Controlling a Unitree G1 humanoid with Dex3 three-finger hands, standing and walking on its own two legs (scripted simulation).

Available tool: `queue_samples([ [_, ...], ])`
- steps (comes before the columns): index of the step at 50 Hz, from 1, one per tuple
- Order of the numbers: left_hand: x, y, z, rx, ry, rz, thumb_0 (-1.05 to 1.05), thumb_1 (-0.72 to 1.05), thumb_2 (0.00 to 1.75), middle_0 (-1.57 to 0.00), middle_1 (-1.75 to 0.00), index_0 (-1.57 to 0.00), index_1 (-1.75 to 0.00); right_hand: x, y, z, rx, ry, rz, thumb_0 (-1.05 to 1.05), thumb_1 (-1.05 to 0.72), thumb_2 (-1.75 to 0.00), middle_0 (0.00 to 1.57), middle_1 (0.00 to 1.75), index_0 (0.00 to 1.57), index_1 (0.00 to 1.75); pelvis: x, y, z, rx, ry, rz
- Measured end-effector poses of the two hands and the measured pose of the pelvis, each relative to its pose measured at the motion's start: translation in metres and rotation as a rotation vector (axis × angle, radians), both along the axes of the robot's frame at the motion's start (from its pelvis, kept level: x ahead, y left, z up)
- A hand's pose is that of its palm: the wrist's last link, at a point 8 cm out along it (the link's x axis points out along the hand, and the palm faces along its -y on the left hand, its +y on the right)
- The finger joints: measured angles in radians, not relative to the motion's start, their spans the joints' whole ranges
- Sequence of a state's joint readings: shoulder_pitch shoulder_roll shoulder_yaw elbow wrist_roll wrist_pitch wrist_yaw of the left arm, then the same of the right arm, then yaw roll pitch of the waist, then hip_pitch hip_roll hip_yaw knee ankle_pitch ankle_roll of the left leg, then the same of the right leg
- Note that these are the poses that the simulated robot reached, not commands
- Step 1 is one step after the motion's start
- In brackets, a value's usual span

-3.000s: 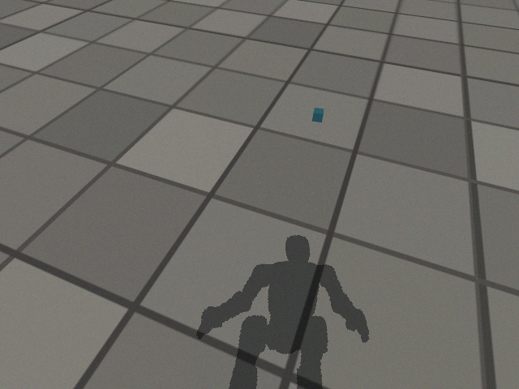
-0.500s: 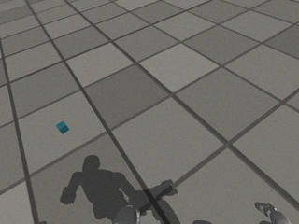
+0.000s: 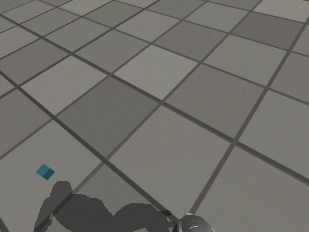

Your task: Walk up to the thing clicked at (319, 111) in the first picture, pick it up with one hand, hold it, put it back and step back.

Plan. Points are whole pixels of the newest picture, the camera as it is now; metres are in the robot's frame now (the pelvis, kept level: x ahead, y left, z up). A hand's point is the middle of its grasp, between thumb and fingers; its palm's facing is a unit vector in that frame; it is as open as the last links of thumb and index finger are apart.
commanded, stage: walk up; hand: left
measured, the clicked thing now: (45, 172) +0.63 +0.75 -0.71
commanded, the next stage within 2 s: none
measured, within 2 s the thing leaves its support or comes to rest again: neither
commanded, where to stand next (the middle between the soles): +0.15 +0.74 m, yaw -30 degrees
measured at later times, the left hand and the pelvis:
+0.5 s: hand out of the picture +0.18 +0.56 -0.13, palm faces -0.16 -0.76 -0.63, open 7.4 cm; pelvis +0.04 +0.24 -0.02, yaw -9 degrees
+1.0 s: hand out of the picture +0.21 +0.80 -0.14, palm faces -0.25 -0.71 -0.66, open 7.4 cm; pelvis +0.06 +0.49 -0.05, yaw -16 degrees
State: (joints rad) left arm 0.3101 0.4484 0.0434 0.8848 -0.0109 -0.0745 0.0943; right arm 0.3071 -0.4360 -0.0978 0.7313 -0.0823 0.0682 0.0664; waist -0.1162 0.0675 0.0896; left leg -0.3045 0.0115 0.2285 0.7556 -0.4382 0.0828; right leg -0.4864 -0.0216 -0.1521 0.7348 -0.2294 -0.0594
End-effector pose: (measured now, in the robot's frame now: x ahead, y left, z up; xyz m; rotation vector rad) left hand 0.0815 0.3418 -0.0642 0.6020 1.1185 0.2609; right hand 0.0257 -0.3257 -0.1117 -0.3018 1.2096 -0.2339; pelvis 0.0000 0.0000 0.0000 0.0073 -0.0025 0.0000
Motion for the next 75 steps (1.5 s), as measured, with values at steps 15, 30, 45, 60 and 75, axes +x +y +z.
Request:
queue_samples([
  [15,0.045,0.138,0.01,0.073,-0.085,-0.062,0.0,0.89,0.9,-0.21,-0.3,-0.21,-0.3,0.075,0.117,-0.012,0.02,-0.116,0.03,0.0,-0.91,-0.9,0.21,0.3,0.21,0.3,0.026,0.131,-0.017,-0.021,-0.014,-0.092],
  [30,0.118,0.248,-0.015,-0.011,-0.015,-0.164,0.01,0.9,0.9,-0.21,-0.3,-0.2,-0.3,0.013,0.268,-0.002,-0.027,-0.018,-0.138,0.0,-0.9,-0.9,0.21,0.3,0.21,0.3,0.051,0.27,-0.01,-0.026,0.005,-0.187],
  [45,0.113,0.395,-0.005,0.051,-0.041,-0.22,0.0,0.89,0.9,-0.22,-0.3,-0.21,-0.3,0.051,0.39,-0.019,-0.017,-0.098,-0.116,0.0,-0.91,-0.9,0.21,0.3,0.21,0.3,0.057,0.413,-0.025,-0.018,-0.014,-0.252],
  [60,0.165,0.542,-0.019,0.014,0.014,-0.261,0.01,0.9,0.9,-0.21,-0.3,-0.2,-0.3,-0.011,0.582,-0.003,-0.025,-0.022,-0.263,0.0,-0.9,-0.9,0.21,0.3,0.21,0.3,0.064,0.573,-0.012,-0.033,-0.014,-0.324],
  [75,0.161,0.657,-0.008,0.007,-0.067,-0.324,0.0,0.89,0.9,-0.21,-0.3,-0.21,-0.3,-0.007,0.7,-0.018,-0.013,-0.044,-0.265,0.0,-0.9,-0.9,0.21,0.3,0.21,0.3,0.055,0.713,-0.018,-0.023,-0.036,-0.368],
])
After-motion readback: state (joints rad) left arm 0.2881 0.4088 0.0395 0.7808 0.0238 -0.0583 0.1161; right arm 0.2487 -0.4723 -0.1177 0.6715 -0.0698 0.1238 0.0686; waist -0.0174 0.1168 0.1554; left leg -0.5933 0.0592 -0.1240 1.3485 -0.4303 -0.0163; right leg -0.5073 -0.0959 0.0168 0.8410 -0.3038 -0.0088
